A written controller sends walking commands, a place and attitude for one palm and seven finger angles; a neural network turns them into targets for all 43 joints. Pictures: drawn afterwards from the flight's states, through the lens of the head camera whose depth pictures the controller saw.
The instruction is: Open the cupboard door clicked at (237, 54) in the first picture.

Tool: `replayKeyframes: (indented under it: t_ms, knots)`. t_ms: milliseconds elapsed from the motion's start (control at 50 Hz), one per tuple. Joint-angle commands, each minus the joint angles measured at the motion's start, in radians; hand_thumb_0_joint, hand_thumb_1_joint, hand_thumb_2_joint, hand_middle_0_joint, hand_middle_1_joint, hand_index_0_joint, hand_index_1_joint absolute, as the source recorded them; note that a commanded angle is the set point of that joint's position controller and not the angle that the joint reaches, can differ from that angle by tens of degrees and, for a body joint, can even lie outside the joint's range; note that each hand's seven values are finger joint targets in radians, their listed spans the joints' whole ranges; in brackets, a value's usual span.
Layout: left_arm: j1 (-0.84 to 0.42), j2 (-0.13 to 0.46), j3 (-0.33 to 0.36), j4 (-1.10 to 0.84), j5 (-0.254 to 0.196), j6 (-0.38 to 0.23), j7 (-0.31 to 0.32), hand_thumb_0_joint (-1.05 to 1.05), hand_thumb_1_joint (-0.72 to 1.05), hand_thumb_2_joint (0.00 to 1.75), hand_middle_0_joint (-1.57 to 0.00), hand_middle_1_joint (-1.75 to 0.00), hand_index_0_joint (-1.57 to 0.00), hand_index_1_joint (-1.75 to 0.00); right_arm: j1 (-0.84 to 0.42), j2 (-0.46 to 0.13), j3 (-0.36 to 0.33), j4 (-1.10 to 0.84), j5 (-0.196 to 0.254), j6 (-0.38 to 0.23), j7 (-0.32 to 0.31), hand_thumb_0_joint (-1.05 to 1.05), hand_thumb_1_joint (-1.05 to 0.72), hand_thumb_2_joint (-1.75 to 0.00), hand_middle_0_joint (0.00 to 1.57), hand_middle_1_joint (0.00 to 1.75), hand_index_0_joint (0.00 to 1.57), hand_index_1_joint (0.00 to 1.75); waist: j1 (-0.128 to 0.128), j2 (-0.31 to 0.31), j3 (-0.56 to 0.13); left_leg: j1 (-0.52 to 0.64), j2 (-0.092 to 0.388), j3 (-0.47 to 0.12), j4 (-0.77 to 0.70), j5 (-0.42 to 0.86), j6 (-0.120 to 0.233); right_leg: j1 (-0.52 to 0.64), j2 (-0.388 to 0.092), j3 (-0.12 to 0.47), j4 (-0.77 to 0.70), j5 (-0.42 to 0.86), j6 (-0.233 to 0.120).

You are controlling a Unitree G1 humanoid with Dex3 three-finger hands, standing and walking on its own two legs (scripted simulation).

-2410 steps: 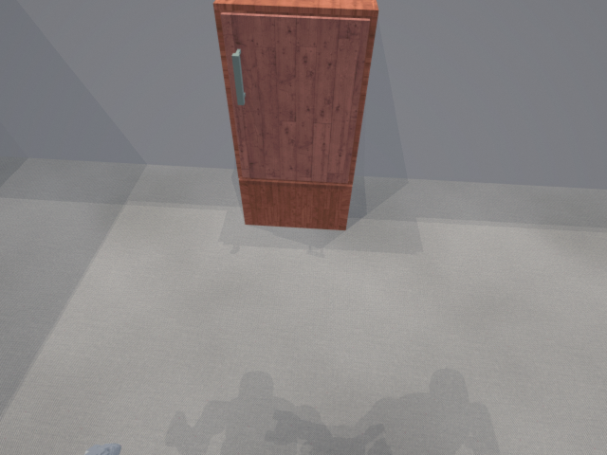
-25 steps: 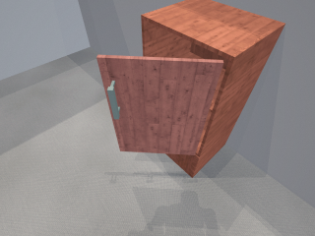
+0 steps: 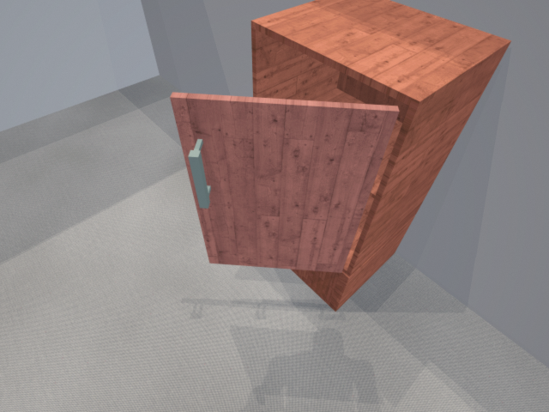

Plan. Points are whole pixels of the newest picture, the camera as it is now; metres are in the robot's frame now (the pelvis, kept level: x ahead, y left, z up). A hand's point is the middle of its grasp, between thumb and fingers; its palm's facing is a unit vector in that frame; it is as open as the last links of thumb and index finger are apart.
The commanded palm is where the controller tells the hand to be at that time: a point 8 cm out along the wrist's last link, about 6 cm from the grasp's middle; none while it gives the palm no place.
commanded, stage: come to a stop and stand still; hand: left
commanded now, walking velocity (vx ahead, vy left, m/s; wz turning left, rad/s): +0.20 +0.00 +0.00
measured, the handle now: (202, 174) +0.58 +0.20 -0.03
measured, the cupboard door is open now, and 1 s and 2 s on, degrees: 44 44 44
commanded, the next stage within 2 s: look again from close up in 0.94 s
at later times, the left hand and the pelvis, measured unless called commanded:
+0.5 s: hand out of the picture +0.09 +0.17 -0.17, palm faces +0.02 -0.98 -0.21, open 7.3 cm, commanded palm none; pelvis +0.03 -0.01 +0.00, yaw +0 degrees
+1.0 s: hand out of the picture +0.04 +0.18 -0.15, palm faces +0.00 -0.96 -0.27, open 7.4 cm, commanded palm none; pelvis +0.02 -0.01 +0.01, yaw +0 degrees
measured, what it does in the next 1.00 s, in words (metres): steps on the spot: right foot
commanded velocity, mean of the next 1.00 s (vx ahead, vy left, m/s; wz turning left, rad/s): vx -0.04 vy -0.01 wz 0.00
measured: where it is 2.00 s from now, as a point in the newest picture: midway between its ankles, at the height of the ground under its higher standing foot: outside the picture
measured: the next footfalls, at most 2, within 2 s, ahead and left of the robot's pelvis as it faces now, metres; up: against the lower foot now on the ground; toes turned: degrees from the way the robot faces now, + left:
right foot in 0.30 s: +0.07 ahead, -0.12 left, +0.00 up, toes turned -4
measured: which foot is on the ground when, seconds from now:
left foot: down 0.00-1.00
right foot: down 0.00-0.14, up 0.16-0.28, down 0.30-1.00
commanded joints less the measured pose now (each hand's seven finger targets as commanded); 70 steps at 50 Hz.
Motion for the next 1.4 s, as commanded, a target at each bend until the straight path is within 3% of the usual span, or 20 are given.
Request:
replayKeyframes:
  t_ms: [0,40,80,100,120,160,240,300,340,380,420,480,580,600,620,640,680,780,960,1380]
  knots:
    - [0.141,0.155,0.042,0.004,0.002,-0.022,0.019,0.00,0.90,0.90,-0.20,-0.30,-0.20,-0.30,-0.049,-0.066,-0.016,-0.082,0.004,-0.042,-0.009,0.00,-0.90,-0.90,0.20,0.30,0.20,0.30,0.028,-0.179,0.079,-0.172,-0.009,0.045,0.092,-0.005,0.017,0.060,-0.189,0.224,-0.182,0.321,-0.158]
    - [0.120,0.136,0.040,0.004,0.004,-0.018,0.025,0.00,0.90,0.90,-0.20,-0.30,-0.20,-0.30,-0.026,-0.052,-0.012,-0.068,0.008,-0.045,-0.015,0.00,-0.90,-0.90,0.20,0.30,0.20,0.30,0.004,-0.116,0.077,-0.067,0.004,0.036,-0.013,0.088,0.016,0.026,-0.161,0.146,-0.101,0.557,-0.142]
    - [0.066,0.084,0.024,-0.017,-0.001,-0.016,0.031,0.00,0.90,0.90,-0.20,-0.30,-0.20,-0.30,0.152,-0.118,-0.024,0.013,0.007,-0.051,-0.035,0.00,-0.90,-0.90,0.20,0.30,0.20,0.30,-0.063,0.127,-0.025,0.298,0.132,-0.103,-0.058,0.786,0.074,-0.166,-0.022,-0.029,0.184,0.573,-0.049]
    - [0.018,0.064,0.016,-0.032,-0.013,-0.018,0.040,0.00,0.90,0.90,-0.20,-0.30,-0.20,-0.30,0.233,-0.148,-0.028,0.042,0.009,-0.050,-0.047,0.00,-0.90,-0.90,0.20,0.30,0.20,0.30,-0.083,0.292,-0.065,0.403,0.255,-0.233,-0.109,1.204,0.158,-0.281,0.022,-0.064,0.332,0.103,-0.019]
    - [-0.017,0.057,0.015,-0.042,-0.019,-0.011,0.046,0.00,0.90,0.90,-0.20,-0.30,-0.20,-0.30,0.213,-0.134,-0.020,0.045,0.012,-0.042,-0.055,0.00,-0.90,-0.90,0.20,0.30,0.20,0.30,-0.066,0.263,-0.038,0.384,0.313,-0.252,-0.151,1.333,0.202,-0.331,0.004,-0.005,0.393,-0.188,-0.023]
    - [-0.047,0.044,0.022,-0.045,-0.012,0.004,0.042,0.00,0.90,0.90,-0.20,-0.30,-0.20,-0.30,0.109,-0.123,-0.022,0.011,0.005,-0.034,-0.058,0.00,-0.90,-0.90,0.20,0.30,0.20,0.30,-0.032,0.160,0.061,0.240,0.282,-0.181,-0.176,1.103,0.187,-0.284,-0.047,0.001,0.274,-0.155,-0.023]
    - [0.074,0.040,0.026,-0.013,-0.005,0.010,0.031,0.00,0.90,0.90,-0.20,-0.30,-0.20,-0.30,-0.010,-0.116,-0.034,-0.036,0.017,-0.028,-0.054,0.00,-0.90,-0.90,0.20,0.30,0.20,0.30,0.034,0.089,-0.011,0.119,0.181,-0.071,-0.119,0.758,0.083,-0.048,-0.029,-0.055,-0.047,0.332,-0.017]
    - [0.053,0.112,0.036,-0.043,-0.001,0.001,0.031,0.00,0.90,0.90,-0.20,-0.30,-0.20,-0.30,0.011,-0.065,-0.043,-0.051,0.018,-0.010,-0.049,0.00,-0.90,-0.90,0.20,0.30,0.20,0.30,0.010,-0.053,-0.034,0.029,0.061,-0.022,-0.046,0.277,0.004,-0.012,-0.180,0.111,-0.020,0.803,-0.102]
    - [0.031,0.134,0.039,-0.053,-0.002,-0.001,0.035,0.00,0.90,0.90,-0.20,-0.30,-0.20,-0.30,0.032,-0.031,-0.039,-0.045,0.021,0.001,-0.043,0.00,-0.90,-0.90,0.20,0.30,0.20,0.30,0.005,-0.183,-0.071,0.011,0.023,0.000,0.036,0.078,-0.017,0.005,-0.242,0.150,-0.067,0.911,-0.153]
    - [-0.011,0.119,0.032,-0.062,0.002,0.001,0.040,0.00,0.90,0.90,-0.20,-0.30,-0.20,-0.30,0.027,-0.006,-0.035,-0.042,0.020,0.004,-0.041,0.00,-0.90,-0.90,0.20,0.30,0.20,0.30,-0.004,-0.204,-0.065,-0.004,0.021,-0.013,0.026,-0.089,-0.020,0.000,-0.243,0.142,-0.085,0.892,-0.180]
    - [-0.078,0.114,0.034,-0.088,-0.004,0.008,0.039,0.00,0.90,0.90,-0.20,-0.30,-0.20,-0.30,0.056,-0.018,-0.030,-0.027,0.019,-0.001,-0.038,0.00,-0.90,-0.90,0.20,0.30,0.20,0.30,-0.026,-0.126,-0.068,0.086,0.050,-0.036,-0.138,0.138,-0.013,-0.064,-0.182,0.095,-0.061,0.664,-0.130]
    - [-0.109,0.084,0.028,-0.103,-0.008,0.016,0.032,0.00,0.90,0.90,-0.20,-0.30,-0.20,-0.30,-0.004,-0.071,-0.030,-0.029,0.006,-0.020,-0.039,0.00,-0.90,-0.90,0.20,0.30,0.20,0.30,0.009,0.142,-0.016,0.072,0.141,-0.109,-0.220,0.468,0.034,-0.058,-0.054,0.005,-0.032,0.372,-0.035]
    - [-0.091,0.088,0.023,-0.072,-0.006,0.010,0.026,0.00,0.90,0.90,-0.20,-0.30,-0.20,-0.30,-0.009,-0.070,-0.024,-0.031,0.008,-0.024,-0.041,0.00,-0.90,-0.90,0.20,0.30,0.20,0.30,0.011,0.038,-0.027,0.084,0.118,-0.079,-0.232,0.350,0.015,-0.016,-0.072,0.024,-0.101,0.407,-0.041]
    - [0.009,0.117,0.024,-0.036,-0.009,0.006,0.064,0.00,0.90,0.90,-0.20,-0.30,-0.20,-0.30,-0.091,-0.146,-0.044,-0.102,0.024,-0.021,-0.031,0.00,-0.90,-0.90,0.20,0.30,0.20,0.30,0.033,0.088,-0.007,0.057,0.134,-0.030,-0.035,0.341,-0.020,-0.046,-0.143,0.079,-0.106,0.620,-0.043]
    - [-0.057,0.151,0.022,-0.081,-0.009,-0.010,0.055,0.00,0.90,0.90,-0.20,-0.30,-0.20,-0.30,-0.016,-0.069,-0.032,-0.114,0.015,-0.015,-0.025,0.00,-0.90,-0.90,0.20,0.30,0.20,0.30,-0.026,0.090,-0.085,0.043,0.072,-0.048,-0.088,0.115,-0.023,-0.024,-0.169,0.127,-0.103,0.509,-0.085]
    - [-0.091,0.141,0.014,-0.096,-0.010,-0.015,0.046,0.00,0.90,0.90,-0.20,-0.30,-0.20,-0.30,0.017,-0.062,-0.025,-0.112,0.013,-0.014,-0.022,0.00,-0.90,-0.90,0.20,0.30,0.20,0.30,-0.034,0.068,-0.073,0.055,0.075,-0.060,-0.126,0.077,-0.015,-0.066,-0.148,0.105,-0.115,0.344,-0.095]
    - [-0.112,0.113,0.009,-0.105,-0.005,-0.012,0.036,0.00,0.90,0.90,-0.20,-0.30,-0.20,-0.30,0.046,-0.074,-0.018,-0.121,0.003,-0.027,-0.018,0.00,-0.90,-0.90,0.20,0.30,0.20,0.30,-0.028,0.146,-0.030,0.043,0.114,-0.099,-0.185,0.227,0.010,-0.084,-0.082,0.034,-0.073,0.291,-0.075]
    - [-0.108,0.106,0.002,-0.089,-0.008,-0.003,0.024,0.00,0.90,0.90,-0.20,-0.30,-0.20,-0.30,0.027,-0.097,-0.013,-0.136,0.004,-0.023,-0.022,0.00,-0.90,-0.90,0.20,0.30,0.20,0.30,-0.017,0.027,0.078,0.003,0.103,-0.106,-0.256,0.103,0.023,-0.102,-0.063,0.034,-0.122,0.197,-0.061]
    - [-0.071,0.116,0.000,-0.052,-0.014,-0.009,0.020,0.00,0.90,0.90,-0.20,-0.30,-0.20,-0.30,0.065,-0.101,0.003,-0.077,0.006,-0.025,-0.019,0.00,-0.90,-0.90,0.20,0.30,0.20,0.30,-0.016,-0.029,0.041,0.058,0.080,-0.077,-0.266,0.082,0.015,-0.090,-0.085,0.063,-0.178,0.153,-0.060]
    - [-0.045,0.092,0.003,0.023,-0.011,-0.019,0.025,0.00,0.90,0.90,-0.20,-0.30,-0.20,-0.30,0.069,-0.047,0.003,0.028,0.009,-0.026,-0.033,0.00,-0.90,-0.90,0.20,0.30,0.20,0.30,-0.008,0.006,0.043,0.098,0.091,-0.055,-0.256,0.180,-0.001,-0.040,-0.093,0.051,-0.178,0.357,-0.068]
